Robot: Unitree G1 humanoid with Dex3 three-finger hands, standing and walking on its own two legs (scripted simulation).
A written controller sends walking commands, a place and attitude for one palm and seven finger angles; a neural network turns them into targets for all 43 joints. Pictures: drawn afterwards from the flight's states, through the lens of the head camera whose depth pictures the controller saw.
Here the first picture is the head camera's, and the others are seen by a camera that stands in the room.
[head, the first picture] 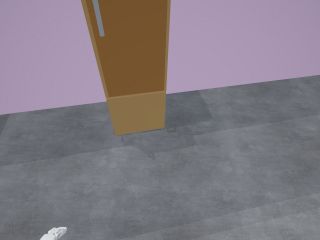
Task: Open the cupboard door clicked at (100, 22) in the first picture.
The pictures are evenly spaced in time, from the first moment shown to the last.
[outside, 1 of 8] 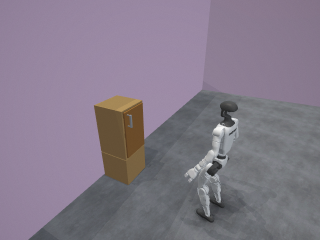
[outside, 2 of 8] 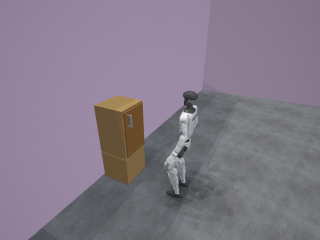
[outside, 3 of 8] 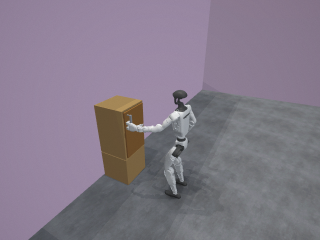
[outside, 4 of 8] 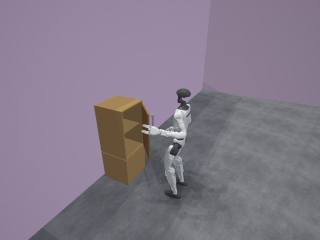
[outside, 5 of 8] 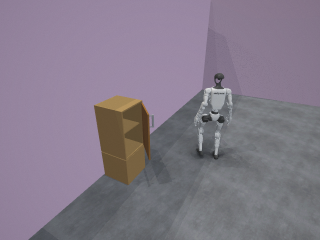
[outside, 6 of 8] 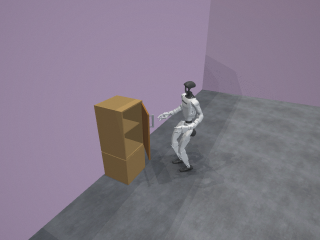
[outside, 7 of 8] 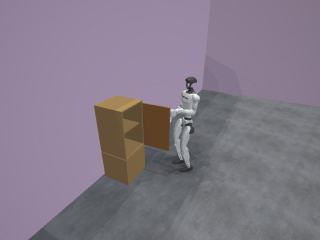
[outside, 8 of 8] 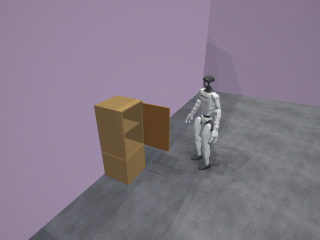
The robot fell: no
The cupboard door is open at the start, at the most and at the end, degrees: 0 95 92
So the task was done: yes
